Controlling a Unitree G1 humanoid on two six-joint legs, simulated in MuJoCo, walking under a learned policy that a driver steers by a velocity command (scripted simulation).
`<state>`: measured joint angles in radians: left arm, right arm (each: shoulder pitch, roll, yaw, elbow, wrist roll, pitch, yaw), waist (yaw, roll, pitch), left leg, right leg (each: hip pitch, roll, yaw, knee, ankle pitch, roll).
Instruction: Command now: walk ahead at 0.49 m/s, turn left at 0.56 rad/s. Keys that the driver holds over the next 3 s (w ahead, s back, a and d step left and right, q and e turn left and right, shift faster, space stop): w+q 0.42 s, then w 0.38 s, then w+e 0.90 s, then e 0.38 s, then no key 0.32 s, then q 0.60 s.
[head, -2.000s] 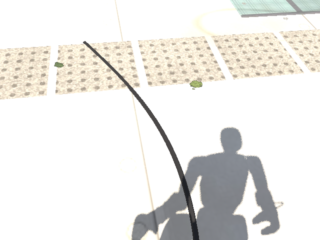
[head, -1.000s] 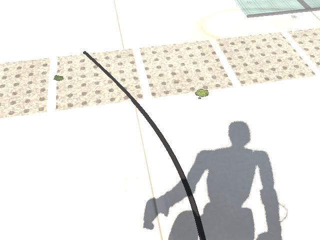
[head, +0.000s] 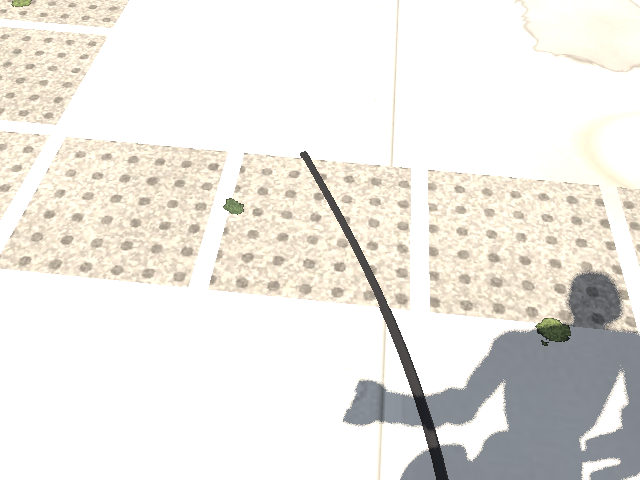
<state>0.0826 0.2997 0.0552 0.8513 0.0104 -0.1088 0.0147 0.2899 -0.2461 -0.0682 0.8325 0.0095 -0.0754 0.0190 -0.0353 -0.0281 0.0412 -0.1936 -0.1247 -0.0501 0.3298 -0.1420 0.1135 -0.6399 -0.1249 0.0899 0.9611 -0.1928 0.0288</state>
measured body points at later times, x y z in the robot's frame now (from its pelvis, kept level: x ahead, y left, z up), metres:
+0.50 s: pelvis +0.28 -0.05 +0.00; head +0.31 -0.05 +0.45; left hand +0.26 +0.24 -0.12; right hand +0.50 -0.27 -0.10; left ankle +0.28 +0.12 -0.67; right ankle +0.30 -0.15 -0.75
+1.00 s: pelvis +0.51 +0.10 +0.00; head +0.53 +0.12 +0.45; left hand +0.53 +0.40 -0.13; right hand +0.68 -0.14 -0.11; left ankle +0.48 +0.18 -0.75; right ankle +0.62 -0.05 -0.66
